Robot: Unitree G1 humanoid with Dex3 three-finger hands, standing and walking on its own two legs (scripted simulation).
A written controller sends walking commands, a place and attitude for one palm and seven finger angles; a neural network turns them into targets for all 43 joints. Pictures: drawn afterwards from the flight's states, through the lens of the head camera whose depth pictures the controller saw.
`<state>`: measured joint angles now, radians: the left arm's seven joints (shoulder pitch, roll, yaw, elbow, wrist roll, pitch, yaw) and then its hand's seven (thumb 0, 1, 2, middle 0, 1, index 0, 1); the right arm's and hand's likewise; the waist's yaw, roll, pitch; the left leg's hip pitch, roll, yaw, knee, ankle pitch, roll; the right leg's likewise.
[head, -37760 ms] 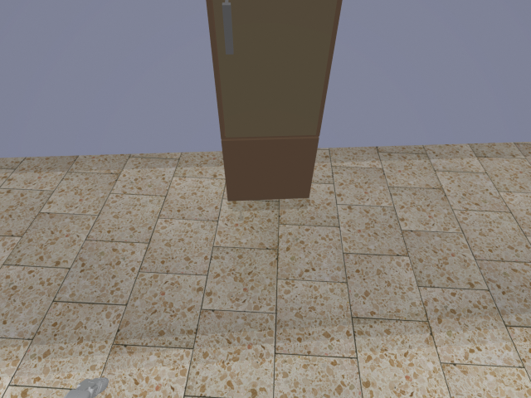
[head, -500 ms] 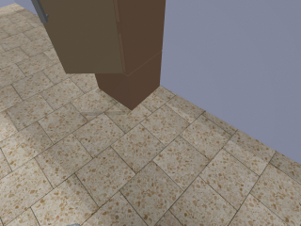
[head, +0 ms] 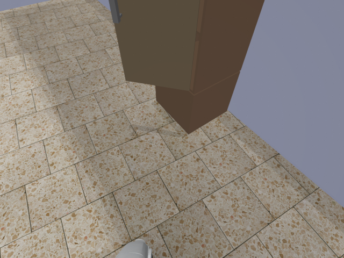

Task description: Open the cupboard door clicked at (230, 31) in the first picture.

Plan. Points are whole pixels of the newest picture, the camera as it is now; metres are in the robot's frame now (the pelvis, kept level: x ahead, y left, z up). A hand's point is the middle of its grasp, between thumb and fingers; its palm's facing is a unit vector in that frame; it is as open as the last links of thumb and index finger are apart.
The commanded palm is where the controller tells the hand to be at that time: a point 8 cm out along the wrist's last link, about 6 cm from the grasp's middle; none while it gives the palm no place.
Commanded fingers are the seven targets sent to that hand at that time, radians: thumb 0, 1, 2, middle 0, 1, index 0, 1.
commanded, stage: take the last steps up to it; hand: left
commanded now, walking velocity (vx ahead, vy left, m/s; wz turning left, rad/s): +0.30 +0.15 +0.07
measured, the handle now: (115, 1) +0.99 +0.35 +0.10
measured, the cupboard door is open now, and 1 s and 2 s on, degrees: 42 42 42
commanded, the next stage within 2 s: come to a stop and stand still in 0.86 s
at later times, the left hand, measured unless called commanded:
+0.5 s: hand (100, 186) +0.31 +0.26 -0.15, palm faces +0.00 -0.98 -0.20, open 7.4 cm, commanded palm none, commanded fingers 0.00 0.90 0.90 -0.20 -0.30 -0.20 -0.30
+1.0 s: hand (95, 180) +0.33 +0.28 -0.16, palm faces +0.10 -0.98 -0.18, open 7.3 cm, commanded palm none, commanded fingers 0.00 0.90 0.90 -0.20 -0.30 -0.20 -0.30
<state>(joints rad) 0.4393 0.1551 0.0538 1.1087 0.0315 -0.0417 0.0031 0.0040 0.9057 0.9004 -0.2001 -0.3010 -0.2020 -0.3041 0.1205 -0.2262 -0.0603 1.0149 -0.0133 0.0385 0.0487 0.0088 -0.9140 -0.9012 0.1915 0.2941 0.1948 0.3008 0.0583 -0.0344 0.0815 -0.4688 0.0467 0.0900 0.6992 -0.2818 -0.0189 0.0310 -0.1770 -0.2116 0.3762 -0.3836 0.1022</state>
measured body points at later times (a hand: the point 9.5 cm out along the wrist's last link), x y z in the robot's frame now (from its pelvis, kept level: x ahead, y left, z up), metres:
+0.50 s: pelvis +0.18 +0.08 +0.00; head +0.19 +0.07 +0.45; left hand +0.31 +0.31 -0.13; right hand +0.11 -0.14 -0.16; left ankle +0.09 +0.13 -0.73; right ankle +0.28 -0.04 -0.70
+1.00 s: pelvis +0.37 +0.11 +0.01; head +0.40 +0.11 +0.46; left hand +0.32 +0.34 -0.15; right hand +0.45 -0.12 -0.14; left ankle +0.46 +0.25 -0.71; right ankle +0.31 -0.02 -0.73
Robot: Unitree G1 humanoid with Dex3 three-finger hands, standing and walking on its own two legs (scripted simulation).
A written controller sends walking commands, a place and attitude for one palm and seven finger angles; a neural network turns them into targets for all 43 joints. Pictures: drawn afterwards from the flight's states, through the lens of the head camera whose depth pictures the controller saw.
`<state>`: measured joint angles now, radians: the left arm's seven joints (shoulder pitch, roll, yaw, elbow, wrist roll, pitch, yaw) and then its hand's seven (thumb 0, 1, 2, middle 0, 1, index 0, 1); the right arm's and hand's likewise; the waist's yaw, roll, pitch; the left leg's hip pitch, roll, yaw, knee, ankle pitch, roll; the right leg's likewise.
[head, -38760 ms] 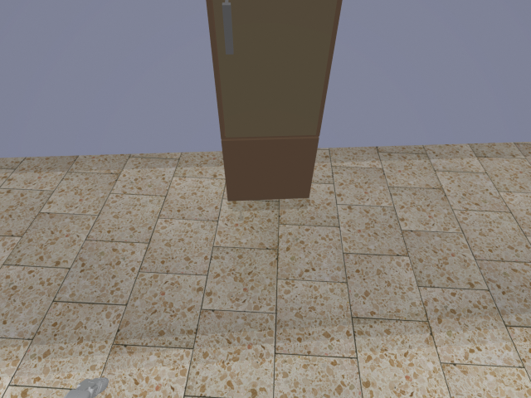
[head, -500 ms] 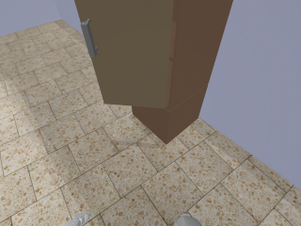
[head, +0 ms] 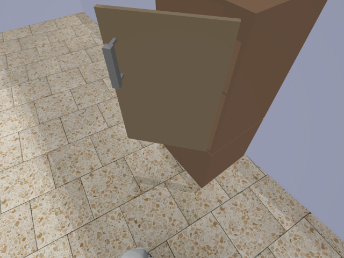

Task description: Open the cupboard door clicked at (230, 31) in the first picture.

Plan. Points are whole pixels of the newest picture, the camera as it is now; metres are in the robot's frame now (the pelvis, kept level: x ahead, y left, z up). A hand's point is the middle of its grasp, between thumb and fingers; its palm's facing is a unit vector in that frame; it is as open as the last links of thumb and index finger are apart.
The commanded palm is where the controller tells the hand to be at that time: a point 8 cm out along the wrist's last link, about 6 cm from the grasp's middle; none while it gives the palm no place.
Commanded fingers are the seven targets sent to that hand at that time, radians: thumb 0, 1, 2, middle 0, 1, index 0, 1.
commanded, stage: come to a stop and stand still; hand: left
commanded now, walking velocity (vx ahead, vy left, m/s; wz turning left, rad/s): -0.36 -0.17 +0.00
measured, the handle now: (115, 63) +0.62 +0.25 +0.09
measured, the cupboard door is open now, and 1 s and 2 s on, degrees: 42 42 42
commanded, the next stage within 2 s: look again from close up in 0.86 s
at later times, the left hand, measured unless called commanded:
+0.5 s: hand out of the picture +0.11 +0.22 -0.17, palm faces -0.04 -0.96 -0.28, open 7.4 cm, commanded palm none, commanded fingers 0.00 0.90 0.90 -0.20 -0.30 -0.20 -0.30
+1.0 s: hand out of the picture +0.04 +0.15 -0.17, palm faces -0.05 -0.98 -0.21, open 7.3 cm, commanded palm none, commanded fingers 0.00 0.90 0.90 -0.20 -0.30 -0.20 -0.30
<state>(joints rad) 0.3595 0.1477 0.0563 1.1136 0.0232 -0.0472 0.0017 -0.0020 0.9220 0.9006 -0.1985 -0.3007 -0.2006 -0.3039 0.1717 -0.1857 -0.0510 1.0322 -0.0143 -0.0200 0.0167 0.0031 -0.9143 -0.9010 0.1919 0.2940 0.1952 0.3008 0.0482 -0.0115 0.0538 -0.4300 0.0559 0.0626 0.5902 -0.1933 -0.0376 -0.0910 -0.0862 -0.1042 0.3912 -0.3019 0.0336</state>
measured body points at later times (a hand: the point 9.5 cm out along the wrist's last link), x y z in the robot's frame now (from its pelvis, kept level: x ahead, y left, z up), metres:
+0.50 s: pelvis +0.01 +0.00 -0.01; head +0.05 +0.00 +0.44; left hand +0.12 +0.27 -0.15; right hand +0.04 -0.26 -0.16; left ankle +0.09 +0.13 -0.74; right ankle -0.02 -0.14 -0.73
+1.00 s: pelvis +0.01 -0.03 +0.00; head +0.04 -0.04 +0.45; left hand +0.05 +0.20 -0.16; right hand +0.01 -0.26 -0.16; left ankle +0.02 +0.09 -0.74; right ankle -0.02 -0.14 -0.74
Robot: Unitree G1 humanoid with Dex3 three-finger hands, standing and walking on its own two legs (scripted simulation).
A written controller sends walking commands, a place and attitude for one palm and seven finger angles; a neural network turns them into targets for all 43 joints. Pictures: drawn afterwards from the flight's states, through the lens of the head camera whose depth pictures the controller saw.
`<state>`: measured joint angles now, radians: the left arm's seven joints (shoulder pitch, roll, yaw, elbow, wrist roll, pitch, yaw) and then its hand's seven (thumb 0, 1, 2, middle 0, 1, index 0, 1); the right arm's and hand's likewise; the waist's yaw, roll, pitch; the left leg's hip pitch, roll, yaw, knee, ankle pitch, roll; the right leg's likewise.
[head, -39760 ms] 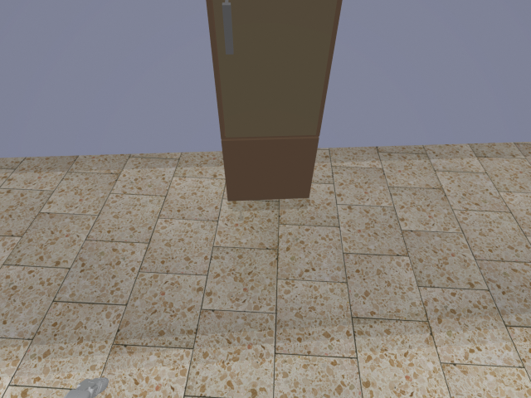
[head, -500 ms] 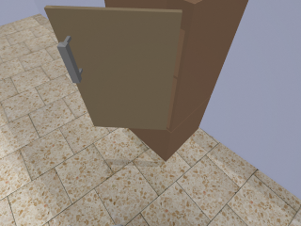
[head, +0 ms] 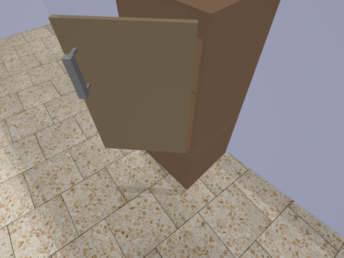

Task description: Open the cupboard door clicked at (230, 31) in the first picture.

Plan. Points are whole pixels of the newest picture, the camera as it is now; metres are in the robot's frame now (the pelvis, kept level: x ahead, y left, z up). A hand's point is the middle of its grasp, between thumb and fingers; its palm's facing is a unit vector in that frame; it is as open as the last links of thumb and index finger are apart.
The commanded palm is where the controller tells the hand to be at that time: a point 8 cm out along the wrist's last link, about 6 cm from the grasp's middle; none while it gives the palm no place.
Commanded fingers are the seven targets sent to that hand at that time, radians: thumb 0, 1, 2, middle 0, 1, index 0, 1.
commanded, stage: look again from close up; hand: left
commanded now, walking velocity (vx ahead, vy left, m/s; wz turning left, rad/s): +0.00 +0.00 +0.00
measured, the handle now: (79, 73) +0.59 +0.31 +0.10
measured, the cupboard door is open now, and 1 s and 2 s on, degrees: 42 42 42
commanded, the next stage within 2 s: shuffle to correct the standing spot in 0.48 s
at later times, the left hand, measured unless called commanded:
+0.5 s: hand out of the picture +0.00 +0.20 -0.17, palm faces +0.02 -0.97 -0.22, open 7.4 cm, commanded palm none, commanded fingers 0.00 0.90 0.90 -0.20 -0.30 -0.20 -0.30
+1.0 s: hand out of the picture -0.05 +0.25 -0.18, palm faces +0.03 -0.98 -0.18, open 7.4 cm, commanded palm none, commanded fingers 0.00 0.90 0.90 -0.20 -0.30 -0.20 -0.30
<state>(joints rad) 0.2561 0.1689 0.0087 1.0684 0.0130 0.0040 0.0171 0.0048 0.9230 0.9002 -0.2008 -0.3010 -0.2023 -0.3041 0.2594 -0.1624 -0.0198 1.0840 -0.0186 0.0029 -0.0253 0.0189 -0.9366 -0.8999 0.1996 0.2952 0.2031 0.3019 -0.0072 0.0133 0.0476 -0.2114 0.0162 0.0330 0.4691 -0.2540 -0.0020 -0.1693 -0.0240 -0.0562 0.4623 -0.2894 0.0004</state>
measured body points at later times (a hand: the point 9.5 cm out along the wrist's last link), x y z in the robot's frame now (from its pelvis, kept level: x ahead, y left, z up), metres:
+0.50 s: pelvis -0.04 +0.01 +0.00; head -0.06 +0.02 +0.45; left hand +0.00 +0.26 -0.15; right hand +0.04 -0.24 -0.14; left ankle +0.00 +0.12 -0.74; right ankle -0.03 -0.12 -0.74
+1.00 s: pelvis -0.04 +0.07 +0.00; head -0.05 +0.08 +0.45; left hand -0.05 +0.30 -0.17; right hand -0.11 -0.16 -0.15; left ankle -0.01 +0.12 -0.74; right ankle -0.06 -0.08 -0.69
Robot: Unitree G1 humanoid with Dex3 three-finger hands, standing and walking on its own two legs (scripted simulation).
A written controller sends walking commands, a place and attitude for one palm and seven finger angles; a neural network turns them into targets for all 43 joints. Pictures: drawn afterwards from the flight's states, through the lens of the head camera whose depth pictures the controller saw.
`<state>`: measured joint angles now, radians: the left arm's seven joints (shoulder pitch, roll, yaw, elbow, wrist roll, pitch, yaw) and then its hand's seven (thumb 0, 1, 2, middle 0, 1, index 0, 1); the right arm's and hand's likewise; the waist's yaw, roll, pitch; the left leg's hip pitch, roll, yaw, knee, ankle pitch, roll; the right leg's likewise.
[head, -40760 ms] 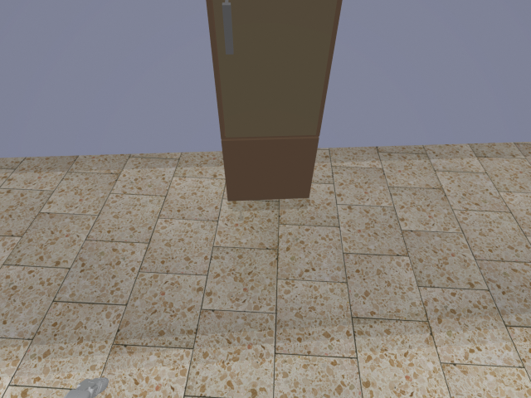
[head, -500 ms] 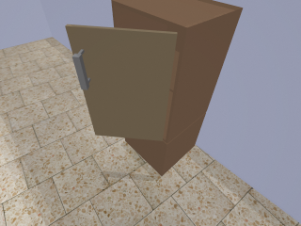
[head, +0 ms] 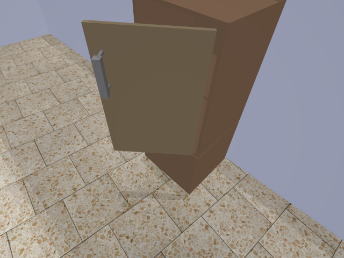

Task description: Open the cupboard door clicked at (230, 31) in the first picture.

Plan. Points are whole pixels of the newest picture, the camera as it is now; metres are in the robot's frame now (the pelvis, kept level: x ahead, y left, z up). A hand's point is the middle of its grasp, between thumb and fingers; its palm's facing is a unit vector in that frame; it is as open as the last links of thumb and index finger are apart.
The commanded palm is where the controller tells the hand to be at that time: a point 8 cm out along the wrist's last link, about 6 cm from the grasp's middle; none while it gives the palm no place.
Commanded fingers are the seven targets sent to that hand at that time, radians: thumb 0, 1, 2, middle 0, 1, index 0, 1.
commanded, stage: shuffle to correct the standing spot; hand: left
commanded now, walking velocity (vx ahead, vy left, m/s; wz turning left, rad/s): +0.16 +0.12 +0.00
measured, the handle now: (103, 74) +0.62 +0.25 +0.10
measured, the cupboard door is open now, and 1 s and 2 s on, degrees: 42 42 42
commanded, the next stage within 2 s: come to a stop and stand still in 0.26 s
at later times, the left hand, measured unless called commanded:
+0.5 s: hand out of the picture +0.05 +0.22 -0.18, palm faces +0.08 -0.98 -0.18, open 7.3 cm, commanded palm none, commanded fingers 0.00 0.90 0.90 -0.20 -0.30 -0.20 -0.30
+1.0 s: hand out of the picture +0.10 +0.27 -0.16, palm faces +0.02 -0.97 -0.26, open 7.4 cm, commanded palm none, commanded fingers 0.00 0.90 0.90 -0.20 -0.30 -0.20 -0.30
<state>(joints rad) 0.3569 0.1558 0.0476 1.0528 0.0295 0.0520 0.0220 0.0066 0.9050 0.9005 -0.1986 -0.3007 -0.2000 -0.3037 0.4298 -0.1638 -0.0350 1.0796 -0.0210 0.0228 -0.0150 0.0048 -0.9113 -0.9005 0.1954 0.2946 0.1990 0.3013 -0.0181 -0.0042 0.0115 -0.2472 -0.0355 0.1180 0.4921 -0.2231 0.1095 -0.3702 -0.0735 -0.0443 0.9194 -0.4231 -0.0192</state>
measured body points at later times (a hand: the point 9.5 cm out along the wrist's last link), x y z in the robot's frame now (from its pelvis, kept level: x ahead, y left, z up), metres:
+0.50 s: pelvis +0.07 +0.06 +0.00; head +0.07 +0.06 +0.45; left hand +0.05 +0.28 -0.16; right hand +0.08 -0.18 -0.15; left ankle +0.14 +0.19 -0.71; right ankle +0.03 -0.10 -0.74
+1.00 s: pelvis +0.04 +0.07 -0.01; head +0.05 +0.06 +0.44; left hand +0.10 +0.32 -0.14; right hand +0.08 -0.18 -0.16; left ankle +0.12 +0.20 -0.70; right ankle +0.05 -0.04 -0.74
